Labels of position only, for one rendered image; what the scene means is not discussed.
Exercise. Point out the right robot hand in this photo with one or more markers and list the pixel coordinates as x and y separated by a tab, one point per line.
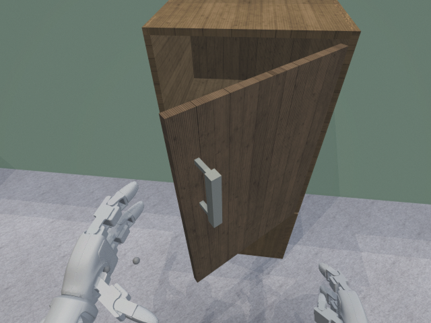
346	306

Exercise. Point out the cupboard door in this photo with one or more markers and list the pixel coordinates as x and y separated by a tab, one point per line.
260	134

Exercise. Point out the left robot forearm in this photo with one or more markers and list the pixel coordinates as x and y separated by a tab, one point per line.
70	309

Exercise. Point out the left robot hand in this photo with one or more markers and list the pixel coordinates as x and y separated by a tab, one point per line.
96	248

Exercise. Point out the handle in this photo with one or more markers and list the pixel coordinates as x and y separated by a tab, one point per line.
213	187

